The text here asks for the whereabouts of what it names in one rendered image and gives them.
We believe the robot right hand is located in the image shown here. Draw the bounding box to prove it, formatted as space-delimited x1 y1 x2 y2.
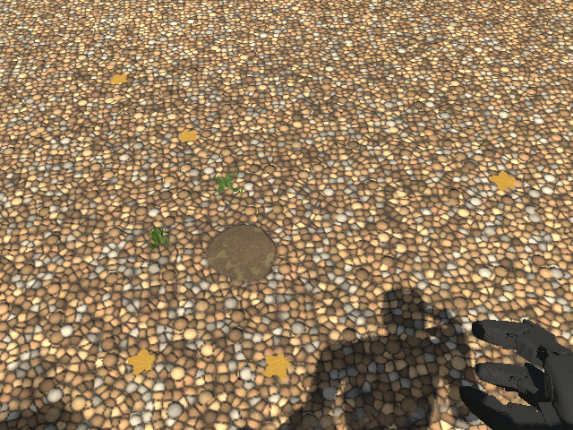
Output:
459 319 573 430

